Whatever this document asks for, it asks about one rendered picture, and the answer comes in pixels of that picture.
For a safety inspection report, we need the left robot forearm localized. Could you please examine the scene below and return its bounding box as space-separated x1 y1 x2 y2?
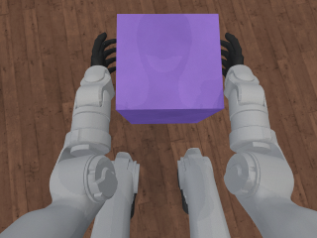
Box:
55 65 115 166

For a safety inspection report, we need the right robot forearm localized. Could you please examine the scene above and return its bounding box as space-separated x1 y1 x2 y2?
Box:
224 64 287 162

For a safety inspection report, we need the left robot foot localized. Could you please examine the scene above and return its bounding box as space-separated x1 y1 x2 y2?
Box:
130 193 137 219

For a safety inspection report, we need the carton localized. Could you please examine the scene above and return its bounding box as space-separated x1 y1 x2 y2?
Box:
115 14 225 124

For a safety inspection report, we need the left robot upper arm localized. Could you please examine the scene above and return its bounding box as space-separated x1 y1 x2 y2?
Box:
0 154 118 238

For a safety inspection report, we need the right robot upper arm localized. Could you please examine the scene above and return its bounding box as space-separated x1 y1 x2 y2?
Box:
224 151 317 238

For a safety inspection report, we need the robot left shin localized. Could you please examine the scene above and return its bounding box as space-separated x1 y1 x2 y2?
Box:
111 152 135 203

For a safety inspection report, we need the left robot hand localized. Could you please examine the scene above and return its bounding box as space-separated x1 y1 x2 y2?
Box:
90 32 117 74

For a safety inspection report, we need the right robot hand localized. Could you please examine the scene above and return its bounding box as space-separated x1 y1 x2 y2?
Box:
220 33 244 78

